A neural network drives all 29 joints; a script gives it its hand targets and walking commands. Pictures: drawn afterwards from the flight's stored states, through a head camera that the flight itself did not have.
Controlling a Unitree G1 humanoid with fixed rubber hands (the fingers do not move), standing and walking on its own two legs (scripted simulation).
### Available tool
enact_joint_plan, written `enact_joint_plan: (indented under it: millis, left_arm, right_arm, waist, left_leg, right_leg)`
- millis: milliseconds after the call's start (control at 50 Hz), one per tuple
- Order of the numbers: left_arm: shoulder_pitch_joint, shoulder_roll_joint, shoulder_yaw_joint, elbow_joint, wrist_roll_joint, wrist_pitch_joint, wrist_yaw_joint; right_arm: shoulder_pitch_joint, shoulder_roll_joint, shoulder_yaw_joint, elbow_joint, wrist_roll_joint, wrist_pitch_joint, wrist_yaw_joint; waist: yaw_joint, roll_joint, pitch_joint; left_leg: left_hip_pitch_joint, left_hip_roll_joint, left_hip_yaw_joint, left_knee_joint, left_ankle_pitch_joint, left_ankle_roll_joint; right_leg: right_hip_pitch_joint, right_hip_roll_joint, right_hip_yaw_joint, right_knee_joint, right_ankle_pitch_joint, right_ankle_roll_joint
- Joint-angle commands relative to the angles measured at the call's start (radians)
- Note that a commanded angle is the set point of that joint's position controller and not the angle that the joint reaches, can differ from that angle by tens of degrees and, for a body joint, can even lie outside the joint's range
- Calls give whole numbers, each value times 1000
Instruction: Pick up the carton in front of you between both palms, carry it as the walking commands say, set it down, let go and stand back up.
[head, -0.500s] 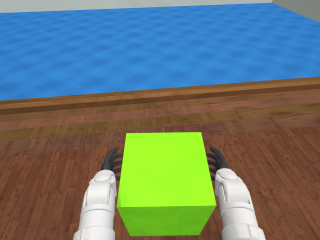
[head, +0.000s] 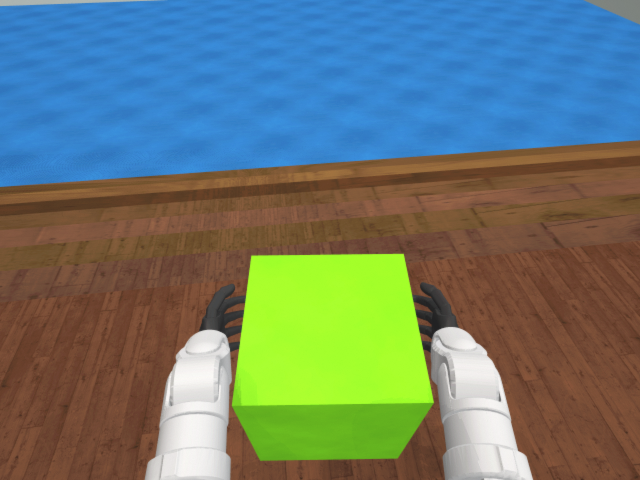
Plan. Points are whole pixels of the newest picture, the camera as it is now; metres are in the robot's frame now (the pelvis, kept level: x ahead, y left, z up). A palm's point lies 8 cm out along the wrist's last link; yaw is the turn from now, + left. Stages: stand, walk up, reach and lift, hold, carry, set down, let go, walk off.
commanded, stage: reach and lift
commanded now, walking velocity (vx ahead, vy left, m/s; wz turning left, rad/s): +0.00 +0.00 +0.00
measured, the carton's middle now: (328, 362) +0.30 +0.00 -0.04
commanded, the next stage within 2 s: hold in 0.44 s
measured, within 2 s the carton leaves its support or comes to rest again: neither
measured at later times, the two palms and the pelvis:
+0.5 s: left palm (211, 337) +0.30 +0.15 +0.04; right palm (445, 335) +0.29 -0.15 +0.04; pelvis +0.01 +0.00 +0.00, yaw +0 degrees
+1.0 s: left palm (195, 325) +0.30 +0.17 +0.07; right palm (436, 316) +0.30 -0.13 +0.07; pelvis +0.01 +0.01 -0.01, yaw +2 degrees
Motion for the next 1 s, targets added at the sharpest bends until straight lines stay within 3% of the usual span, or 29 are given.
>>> enact_joint_plan:
  millis: [0,200,400,540,640,780,800,840,860,900,920,960,980]
  left_arm:
    - [-446,-927,-542,-12,-224,-14,-224]
    - [-390,-919,-568,-73,-244,10,-216]
    - [-399,-915,-571,-94,-250,34,-211]
    - [-346,-895,-636,-202,-289,85,-198]
    - [-357,-852,-583,-163,-255,113,-202]
    - [-462,-886,-597,-156,-271,99,-217]
    - [-485,-893,-606,-147,-290,106,-216]
    - [-490,-885,-625,-177,-306,112,-208]
    - [-495,-892,-639,-199,-312,118,-203]
    - [-465,-884,-666,-233,-327,141,-185]
    - [-433,-868,-680,-256,-331,159,-173]
    - [-425,-837,-715,-314,-353,211,-156]
    - [-446,-834,-743,-346,-373,241,-153]
  right_arm:
    - [-459,935,552,-25,237,-21,229]
    - [-406,917,575,-88,256,1,223]
    - [-417,900,575,-110,258,23,223]
    - [-372,894,646,-213,301,75,213]
    - [-374,858,585,-172,266,104,212]
    - [-472,899,602,-162,281,93,222]
    - [-497,891,611,-152,285,97,218]
    - [-510,901,633,-184,319,100,213]
    - [-524,901,651,-203,332,105,210]
    - [-523,898,689,-240,362,127,204]
    - [-524,891,716,-261,385,144,202]
    - [-524,883,762,-301,434,190,198]
    - [-518,868,773,-313,445,216,192]
  waist:
    - [0,-8,-290]
    - [-1,-4,-283]
    - [-3,-1,-256]
    - [4,-2,-284]
    - [1,-2,-159]
    - [1,-2,-204]
    - [0,-41,-272]
    - [2,-68,-240]
    - [3,-87,-226]
    - [8,-156,-288]
    - [10,-165,-315]
    - [6,-108,-341]
    - [3,8,-316]
  left_leg:
    - [45,-86,18,-72,181,12]
    - [81,-87,8,-87,248,7]
    - [83,-83,8,-98,212,4]
    - [133,-82,4,-116,287,-2]
    - [75,-79,14,-140,109,8]
    - [61,-75,18,-122,58,11]
    - [-46,89,22,-43,-108,15]
    - [-158,52,18,-28,-461,16]
    - [-199,30,54,26,-436,4]
    - [-184,-4,142,199,-184,-11]
    - [-160,-2,154,171,-180,-5]
    - [-38,2,156,12,-207,18]
    - [-30,83,20,-81,-327,44]
  right_leg:
    - [137,80,-4,-55,187,1]
    - [157,85,-2,-69,243,1]
    - [150,86,-5,-78,197,-2]
    - [193,86,0,-101,265,3]
    - [146,80,-6,-119,102,-4]
    - [147,74,-11,-101,56,-7]
    - [46,-105,5,-52,-131,-3]
    - [-50,-114,52,-117,-544,-18]
    - [-60,-132,75,-136,-572,-26]
    - [-61,-202,160,-168,-458,-74]
    - [-81,-216,162,-165,-433,-97]
    - [-174,-172,75,-94,-468,-90]
    - [-241,-117,-15,28,-464,-55]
